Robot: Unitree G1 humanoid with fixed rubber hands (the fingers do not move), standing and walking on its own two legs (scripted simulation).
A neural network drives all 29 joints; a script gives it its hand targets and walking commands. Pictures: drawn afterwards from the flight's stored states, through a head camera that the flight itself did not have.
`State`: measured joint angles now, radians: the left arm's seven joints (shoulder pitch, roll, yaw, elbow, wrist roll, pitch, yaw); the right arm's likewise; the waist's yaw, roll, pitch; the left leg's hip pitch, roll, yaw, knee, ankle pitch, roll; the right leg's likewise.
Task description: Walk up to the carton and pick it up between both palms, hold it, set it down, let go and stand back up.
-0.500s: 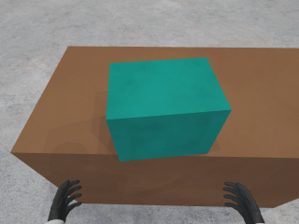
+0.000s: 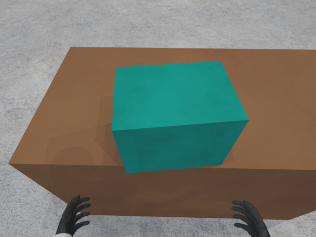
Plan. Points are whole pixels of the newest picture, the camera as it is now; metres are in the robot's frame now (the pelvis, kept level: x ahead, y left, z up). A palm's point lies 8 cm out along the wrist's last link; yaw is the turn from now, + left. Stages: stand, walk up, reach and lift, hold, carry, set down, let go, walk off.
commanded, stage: set down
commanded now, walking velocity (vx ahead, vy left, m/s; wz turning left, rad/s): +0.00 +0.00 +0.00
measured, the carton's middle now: (172, 119) +0.40 -0.01 +0.05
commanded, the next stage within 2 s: let go in 0.18 s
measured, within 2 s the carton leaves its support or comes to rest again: neither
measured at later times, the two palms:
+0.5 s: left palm (68, 231) +0.15 +0.25 -0.07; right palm (259, 236) +0.14 -0.22 -0.09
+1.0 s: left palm out of the picture +0.10 +0.28 -0.10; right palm out of the picture +0.11 -0.29 -0.08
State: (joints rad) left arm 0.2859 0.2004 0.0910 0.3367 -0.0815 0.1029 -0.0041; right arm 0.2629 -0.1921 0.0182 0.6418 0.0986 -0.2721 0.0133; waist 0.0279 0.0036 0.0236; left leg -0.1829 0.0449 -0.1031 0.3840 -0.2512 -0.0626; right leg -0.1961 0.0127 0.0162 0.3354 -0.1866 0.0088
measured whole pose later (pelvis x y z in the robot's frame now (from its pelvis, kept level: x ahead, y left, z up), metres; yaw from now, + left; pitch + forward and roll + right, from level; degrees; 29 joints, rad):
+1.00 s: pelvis -0.02 +0.00 -0.01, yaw +0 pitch -3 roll -1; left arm 0.22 0.28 0.09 0.70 0.02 0.01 -0.01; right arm 0.21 -0.34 -0.06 0.75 -0.02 -0.02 0.00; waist 0.03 0.00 0.02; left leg -0.15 0.04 -0.10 0.49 -0.30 -0.06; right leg -0.17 0.01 0.02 0.46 -0.24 0.01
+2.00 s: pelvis -0.03 +0.00 -0.01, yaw +0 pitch -4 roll -1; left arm 0.22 0.28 0.09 0.87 0.02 -0.02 -0.01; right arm 0.24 -0.34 -0.01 0.77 -0.02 -0.01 0.00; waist 0.03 0.02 0.02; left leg -0.15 0.04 -0.10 0.49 -0.28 -0.06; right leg -0.17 0.01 0.02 0.46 -0.23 0.01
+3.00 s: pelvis -0.03 +0.00 -0.01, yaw +0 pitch -3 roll -1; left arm 0.22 0.28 0.09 0.92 0.02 -0.02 -0.01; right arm 0.24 -0.34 -0.01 0.82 -0.02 -0.01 0.00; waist 0.03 0.03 0.02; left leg -0.15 0.04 -0.10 0.46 -0.26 -0.06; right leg -0.17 0.01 0.02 0.43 -0.21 0.01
